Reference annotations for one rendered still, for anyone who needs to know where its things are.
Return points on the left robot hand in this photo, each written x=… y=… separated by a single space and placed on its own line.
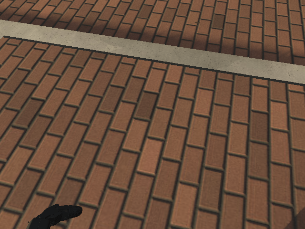
x=53 y=215

